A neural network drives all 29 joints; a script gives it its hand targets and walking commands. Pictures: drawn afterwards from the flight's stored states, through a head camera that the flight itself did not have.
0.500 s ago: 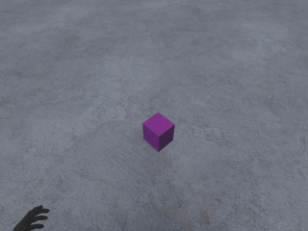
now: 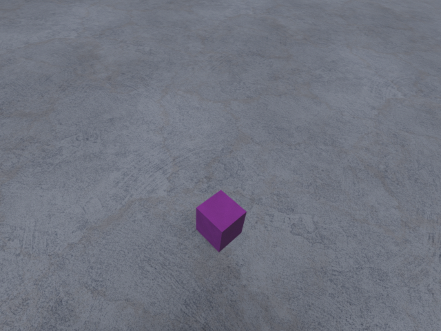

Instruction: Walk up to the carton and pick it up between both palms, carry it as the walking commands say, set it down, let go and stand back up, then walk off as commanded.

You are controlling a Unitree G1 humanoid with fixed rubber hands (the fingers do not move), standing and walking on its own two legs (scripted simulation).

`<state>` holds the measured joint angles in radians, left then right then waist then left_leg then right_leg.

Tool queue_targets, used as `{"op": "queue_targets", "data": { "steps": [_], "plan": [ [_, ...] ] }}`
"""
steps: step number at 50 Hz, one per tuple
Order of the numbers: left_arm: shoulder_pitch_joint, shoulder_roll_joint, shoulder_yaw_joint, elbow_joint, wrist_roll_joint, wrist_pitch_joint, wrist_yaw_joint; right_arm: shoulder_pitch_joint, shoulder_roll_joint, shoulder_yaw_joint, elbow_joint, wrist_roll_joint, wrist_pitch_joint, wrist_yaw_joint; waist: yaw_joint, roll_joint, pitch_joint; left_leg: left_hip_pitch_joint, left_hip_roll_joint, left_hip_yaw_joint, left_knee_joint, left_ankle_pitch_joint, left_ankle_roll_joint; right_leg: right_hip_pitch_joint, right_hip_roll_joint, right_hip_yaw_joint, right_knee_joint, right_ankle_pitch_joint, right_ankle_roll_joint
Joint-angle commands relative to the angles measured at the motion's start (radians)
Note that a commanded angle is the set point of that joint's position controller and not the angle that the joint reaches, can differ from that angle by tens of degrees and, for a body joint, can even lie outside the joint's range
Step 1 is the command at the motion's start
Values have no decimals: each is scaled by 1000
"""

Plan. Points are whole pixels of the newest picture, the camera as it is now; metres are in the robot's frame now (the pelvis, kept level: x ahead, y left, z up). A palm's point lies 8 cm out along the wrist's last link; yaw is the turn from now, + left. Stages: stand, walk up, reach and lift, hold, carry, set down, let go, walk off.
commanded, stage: walk up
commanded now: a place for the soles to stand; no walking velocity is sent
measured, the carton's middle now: (220, 220) +0.77 -0.06 -0.67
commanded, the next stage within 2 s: none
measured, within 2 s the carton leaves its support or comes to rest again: neither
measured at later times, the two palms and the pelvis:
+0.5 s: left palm (34, 319) +0.20 +0.34 -0.10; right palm (373, 277) +0.27 -0.33 -0.08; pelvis +0.16 +0.00 -0.02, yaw +1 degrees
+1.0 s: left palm (73, 250) +0.33 +0.31 -0.09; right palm (360, 262) +0.32 -0.33 -0.10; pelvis +0.21 -0.02 +0.00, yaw +0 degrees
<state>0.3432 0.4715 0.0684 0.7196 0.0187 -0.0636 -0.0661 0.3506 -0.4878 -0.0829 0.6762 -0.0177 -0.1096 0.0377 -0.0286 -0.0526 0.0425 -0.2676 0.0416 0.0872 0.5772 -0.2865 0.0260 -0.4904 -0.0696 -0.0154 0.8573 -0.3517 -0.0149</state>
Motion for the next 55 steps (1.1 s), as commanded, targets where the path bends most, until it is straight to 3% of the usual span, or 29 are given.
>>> {"op": "queue_targets", "data": {
  "steps": [1, 3, 5, 6, 7, 8, 9, 10, 12, 13, 17, 20, 21, 22, 23, 24, 25, 27, 29, 30, 32, 33, 34, 35, 36, 38, 40, 44, 55],
  "plan": [
    [-17, 134, 53, -58, 2, -17, -9, 19, -235, -66, -44, 2, -5, -1, -5, 237, 17, -33, 209, -211, -240, 8, 199, 30, 7, -40, -123, 72, 0],
    [-18, 131, 61, -49, 1, -20, -12, -12, -238, -63, -53, 7, 4, 4, 17, 217, 11, -103, 199, -192, -213, -81, 177, 148, 38, -75, -207, 110, -9],
    [38, 152, 77, -28, 4, -28, -5, 2, -190, -44, -52, 6, 13, 4, 56, 114, -9, -221, 160, -145, -67, -155, 136, 349, 74, -75, -283, 98, -27],
    [124, 184, 90, -16, 7, -34, 7, 20, -145, -27, -57, 0, 13, -1, 105, -8, -42, -302, 116, -97, 149, -92, 105, 477, 26, 35, -345, -20, -65],
    [181, 282, 109, -41, 9, -46, 20, 14, -97, -12, -91, 12, 9, 0, 134, -238, -90, -496, -10, -12, 502, -187, 32, 560, -301, 578, -559, -365, -196],
    [159, 321, 111, -60, -3, -46, 25, -6, -177, -22, -68, 19, 20, -14, 134, -122, -49, -534, -14, -141, 614, -244, 21, 480, -381, 703, -620, -395, -275],
    [115, 297, 103, -61, -13, -44, 30, -7, -210, -30, -49, 22, 21, -16, 108, -38, -3, -525, 28, -186, 619, -191, 25, 430, -358, 602, -597, -305, -292],
    [79, 272, 96, -62, -17, -43, 35, 19, -200, -30, -33, 18, 20, -15, 85, -35, 15, -504, 62, -178, 575, -151, 21, 385, -317, 487, -576, -206, -278],
    [30, 237, 84, -71, -9, -40, 36, 71, -177, -30, 8, 5, 17, -5, 50, -100, 28, -381, 62, -132, 412, -122, -4, 282, -218, 264, -540, 26, -238],
    [30, 231, 80, -77, -4, -39, 32, 77, -162, -32, 18, -2, 18, 3, 47, -123, 19, -314, 44, -100, 356, -126, -13, 243, -197, 205, -523, 117, -238],
    [15, 237, 68, -97, -5, -32, 24, 22, -119, -29, 12, 5, 22, 14, 49, -141, 5, -135, 3, -21, 168, -21, -10, 150, -177, 133, -491, 127, -219],
    [-6, 191, 34, -101, -14, -15, 35, 67, -118, -34, 41, -3, 13, -6, -1, -69, -18, 84, -54, -6, 21, 58, 13, 32, -122, 72, -308, 116, -159],
    [7, 140, 12, -105, -16, -12, 43, 101, -142, -41, 50, -8, 8, -18, -22, 28, -38, 155, -5, -101, -53, 19, 36, -16, -92, 38, -177, 81, -115],
    [10, 78, -9, -125, -23, -10, 47, 118, -223, -57, 36, -16, 3, -30, -31, 251, -64, 209, 240, -465, -196, -52, 109, -144, 16, -44, 70, -48, -33],
    [39, 137, 3, -102, -19, 5, 62, 99, -289, -72, 12, 3, 7, -30, -34, 261, -60, 163, 387, -673, -270, -85, 240, -186, 60, 3, 162, -253, -7],
    [35, 197, 20, -72, -21, 13, 71, 57, -265, -69, 6, 12, 14, -30, -24, 159, -40, 125, 360, -612, -230, -42, 286, -162, 38, 63, 230, -236, -6],
    [44, 197, 24, -61, -22, 12, 72, 35, -246, -61, 5, 14, 21, -34, -3, 162, -23, 93, 327, -523, -191, 46, 278, -153, 22, 63, 219, -224, -9],
    [85, 169, 24, -18, -14, 8, 70, -25, -209, -50, 7, 5, 31, -37, 19, 214, -14, 14, 242, -347, -133, 195, 222, -62, 3, 24, 92, -157, -14],
    [111, 134, 22, 24, -16, 3, 68, -80, -185, -33, 14, 2, 38, -34, 42, 266, -55, -65, 213, -252, -69, 422, 199, 98, 32, -21, -7, -88, -14],
    [112, 123, 21, 41, -18, 2, 70, -108, -181, -26, 17, 7, 42, -33, 55, 257, -64, -104, 201, -221, -32, 420, 187, 166, 48, -44, -81, -25, -17],
    [89, 134, 26, 54, -6, -4, 77, -126, -152, -6, 21, 15, 54, -31, 71, 194, -67, -179, 159, -189, 50, 202, 114, 275, 53, -15, -264, 119, -38],
    [60, 169, 30, 50, 4, -10, 81, -108, -108, 10, 22, 20, 59, -32, 60, 66, -67, -223, 121, -153, 139, 96, 64, 290, -55, 148, -350, 142, -69],
    [-29, 239, 33, 24, 1, -19, 79, -99, -79, 15, 35, 27, 69, -35, 17, -69, -57, -189, 15, -73, 239, -142, 8, 153, -248, 424, -454, 101, -165],
    [-72, 248, 30, 27, -7, -16, 70, -120, -130, -2, 64, 31, 80, -43, 23, -31, -35, -92, 5, -90, 274, -242, 4, 60, -270, 408, -443, 116, -223],
    [-108, 233, 17, 38, -9, -14, 72, -109, -117, -1, 89, 26, 78, -42, 5, -32, -30, -39, 2, -89, 203, -192, 12, 29, -233, 341, -402, 135, -207],
    [-147, 173, -6, 66, -15, -1, 71, -110, -134, 1, 129, 14, 62, -41, -2, -21, -26, 15, 42, -144, 21, 9, 27, 25, -110, 176, -322, 132, -93],
    [-135, 145, -9, 94, -22, 5, 69, -169, -170, 6, 144, 12, 48, -36, 43, 30, -48, -51, 109, -237, -17, 87, 62, 124, -25, 93, -271, 114, -45],
    [-189, 160, -13, 152, -27, 9, 69, -205, -133, 29, 207, 25, 53, -40, 38, 18, -74, -28, 63, -156, -17, 134, 32, 208, -69, 129, -319, 235, -67],
    [-323, 128, -35, 278, -28, 25, 66, -317, -112, 54, 342, 23, 65, -38, 39, 47, -71, 66, 89, -165, -188, 153, 11, 291, -62, 100, -464, 218, -23]
  ]
}}
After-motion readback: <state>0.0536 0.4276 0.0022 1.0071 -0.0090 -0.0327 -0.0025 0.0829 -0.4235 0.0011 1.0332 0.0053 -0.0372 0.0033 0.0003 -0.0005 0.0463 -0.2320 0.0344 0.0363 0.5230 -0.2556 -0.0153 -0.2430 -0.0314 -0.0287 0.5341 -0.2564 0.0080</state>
